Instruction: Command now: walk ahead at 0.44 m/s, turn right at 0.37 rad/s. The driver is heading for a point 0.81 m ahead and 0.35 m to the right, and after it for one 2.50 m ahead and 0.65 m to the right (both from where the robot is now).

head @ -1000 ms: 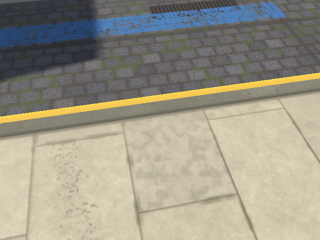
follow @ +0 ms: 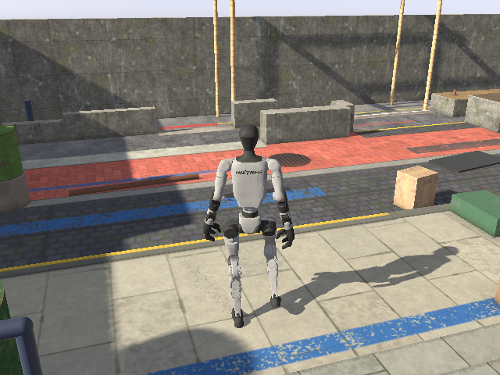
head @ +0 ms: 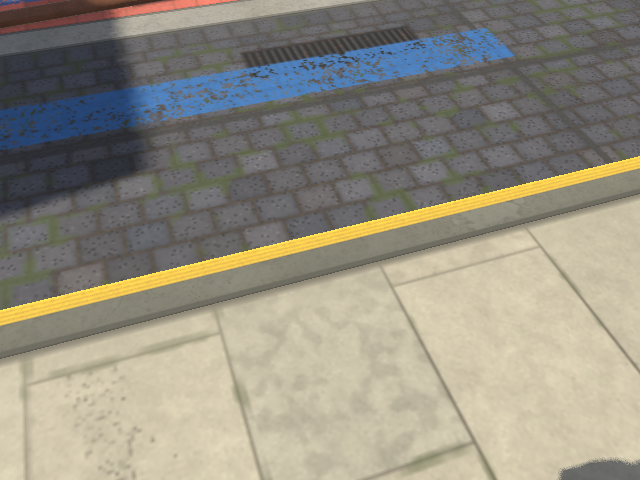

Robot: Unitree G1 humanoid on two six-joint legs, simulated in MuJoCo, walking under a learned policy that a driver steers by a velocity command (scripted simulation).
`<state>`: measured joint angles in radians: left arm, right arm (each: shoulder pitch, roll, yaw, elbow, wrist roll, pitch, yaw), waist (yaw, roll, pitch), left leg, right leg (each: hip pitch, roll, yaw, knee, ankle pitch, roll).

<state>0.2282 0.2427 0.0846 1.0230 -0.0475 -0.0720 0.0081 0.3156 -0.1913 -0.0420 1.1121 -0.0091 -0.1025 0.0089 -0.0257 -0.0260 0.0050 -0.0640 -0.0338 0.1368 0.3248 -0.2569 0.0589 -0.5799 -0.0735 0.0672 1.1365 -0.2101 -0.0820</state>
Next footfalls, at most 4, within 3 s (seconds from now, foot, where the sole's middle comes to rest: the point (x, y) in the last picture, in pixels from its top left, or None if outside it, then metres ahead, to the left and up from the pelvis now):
0.32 right None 0.33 -0.16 -0.78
0.82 left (355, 418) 0.67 -0.08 -0.78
1.32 right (525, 398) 0.71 -0.47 -0.78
1.82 left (428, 345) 0.86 -0.27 -0.78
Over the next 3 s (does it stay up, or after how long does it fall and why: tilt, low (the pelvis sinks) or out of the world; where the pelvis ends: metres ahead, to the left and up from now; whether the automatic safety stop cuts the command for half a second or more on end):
stays up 0.79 -0.31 -0.01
